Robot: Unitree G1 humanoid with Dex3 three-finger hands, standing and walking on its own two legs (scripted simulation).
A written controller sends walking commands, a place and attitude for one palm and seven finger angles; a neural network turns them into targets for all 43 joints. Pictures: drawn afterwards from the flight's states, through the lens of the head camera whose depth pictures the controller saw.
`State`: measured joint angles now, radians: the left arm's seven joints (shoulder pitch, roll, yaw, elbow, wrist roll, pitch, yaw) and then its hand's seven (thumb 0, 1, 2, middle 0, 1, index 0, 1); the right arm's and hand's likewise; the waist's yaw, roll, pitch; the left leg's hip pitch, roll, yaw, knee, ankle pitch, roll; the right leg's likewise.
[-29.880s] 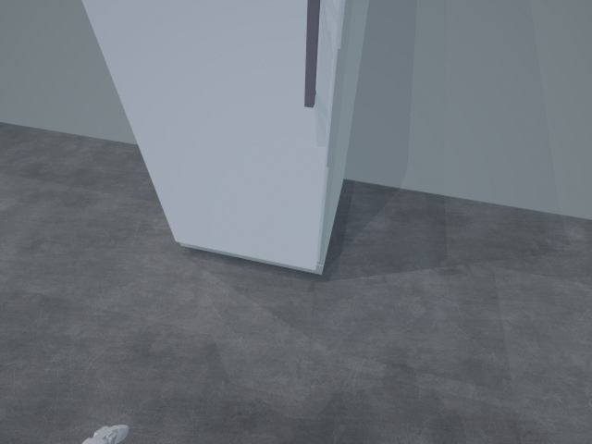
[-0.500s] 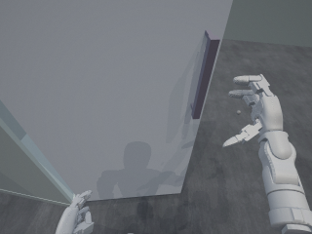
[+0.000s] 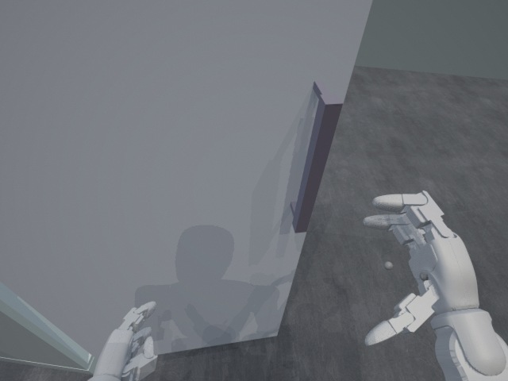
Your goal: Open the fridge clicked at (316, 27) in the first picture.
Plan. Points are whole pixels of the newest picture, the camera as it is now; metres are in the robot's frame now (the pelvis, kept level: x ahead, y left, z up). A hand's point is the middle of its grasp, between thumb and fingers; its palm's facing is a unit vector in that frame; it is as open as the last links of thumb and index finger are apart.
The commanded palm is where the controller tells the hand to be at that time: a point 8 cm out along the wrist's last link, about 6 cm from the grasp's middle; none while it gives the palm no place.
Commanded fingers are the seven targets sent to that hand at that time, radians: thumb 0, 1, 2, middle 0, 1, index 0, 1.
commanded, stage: slip the hand off the handle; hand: right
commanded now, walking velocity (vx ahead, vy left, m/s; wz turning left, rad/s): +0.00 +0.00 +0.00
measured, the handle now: (308, 167) +0.37 -0.07 +0.18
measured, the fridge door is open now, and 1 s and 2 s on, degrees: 74 74 74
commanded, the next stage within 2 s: draw the hand back to the body in 1.30 s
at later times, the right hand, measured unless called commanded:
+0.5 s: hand (425, 321) +0.17 -0.17 +0.15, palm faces +0.00 +0.98 -0.21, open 14.7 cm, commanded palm +0.14 -0.22 +0.16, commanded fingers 0.00 0.55 -0.20 0.25 1.15 0.25 1.15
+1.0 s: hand (430, 315) +0.18 -0.18 +0.15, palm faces -0.02 +0.98 -0.18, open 14.7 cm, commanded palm +0.14 -0.22 +0.16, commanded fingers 0.00 0.55 -0.20 0.25 1.15 0.25 1.15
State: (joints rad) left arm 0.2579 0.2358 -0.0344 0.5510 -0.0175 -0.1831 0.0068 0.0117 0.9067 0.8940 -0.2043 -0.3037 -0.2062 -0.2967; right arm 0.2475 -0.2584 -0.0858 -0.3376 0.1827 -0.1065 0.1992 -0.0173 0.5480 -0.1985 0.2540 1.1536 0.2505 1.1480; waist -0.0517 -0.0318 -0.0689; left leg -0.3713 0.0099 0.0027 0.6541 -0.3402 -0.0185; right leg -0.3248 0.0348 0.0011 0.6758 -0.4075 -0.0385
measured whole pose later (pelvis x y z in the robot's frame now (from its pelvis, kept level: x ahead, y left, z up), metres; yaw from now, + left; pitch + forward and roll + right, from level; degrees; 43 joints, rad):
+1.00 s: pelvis -0.02 +0.00 -0.01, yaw -1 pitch +2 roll +1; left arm 0.27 0.23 -0.06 0.55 -0.03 -0.27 0.05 0.01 0.91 0.89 -0.20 -0.30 -0.21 -0.30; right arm 0.41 -0.30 -0.19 -0.43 0.25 -0.14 0.24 -0.02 0.55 -0.20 0.26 1.15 0.25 1.15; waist -0.05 -0.03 -0.07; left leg -0.40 0.01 0.02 0.72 -0.35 -0.02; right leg -0.37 0.03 0.01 0.77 -0.43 -0.04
